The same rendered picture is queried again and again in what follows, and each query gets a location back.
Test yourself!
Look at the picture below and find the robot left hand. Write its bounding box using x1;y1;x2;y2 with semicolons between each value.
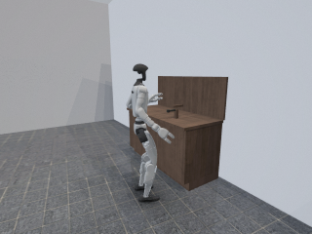
148;93;163;102

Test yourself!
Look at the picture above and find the right robot forearm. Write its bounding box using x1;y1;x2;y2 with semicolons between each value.
137;108;161;133

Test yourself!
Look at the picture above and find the robot right upper arm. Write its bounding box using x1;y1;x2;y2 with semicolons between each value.
135;86;147;115

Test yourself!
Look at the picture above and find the left robot thigh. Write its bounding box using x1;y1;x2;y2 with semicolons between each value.
141;142;150;163

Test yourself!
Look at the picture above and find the counter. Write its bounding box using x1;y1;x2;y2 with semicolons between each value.
127;76;228;191

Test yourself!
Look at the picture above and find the robot right shin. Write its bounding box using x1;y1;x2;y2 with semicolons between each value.
143;164;157;198

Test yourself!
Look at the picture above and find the robot right hand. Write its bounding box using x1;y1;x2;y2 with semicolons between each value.
157;128;175;144

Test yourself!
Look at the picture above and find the robot left upper arm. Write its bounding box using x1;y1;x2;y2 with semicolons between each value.
126;93;133;109

